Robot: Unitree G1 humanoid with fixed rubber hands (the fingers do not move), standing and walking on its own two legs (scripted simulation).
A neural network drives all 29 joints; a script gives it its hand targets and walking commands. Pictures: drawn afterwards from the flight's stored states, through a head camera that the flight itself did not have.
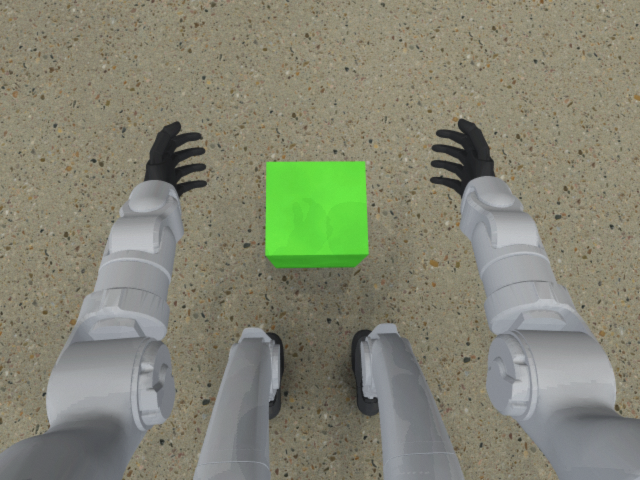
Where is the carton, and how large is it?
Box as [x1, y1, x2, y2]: [265, 161, 368, 267]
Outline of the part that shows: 364,161 266,162 265,255 275,267 355,266 368,253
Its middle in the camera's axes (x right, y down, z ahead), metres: -0.01 -0.04 +0.93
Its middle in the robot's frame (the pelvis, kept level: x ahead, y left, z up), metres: +0.49 +0.00 -0.53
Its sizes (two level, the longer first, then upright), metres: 0.210 0.200 0.250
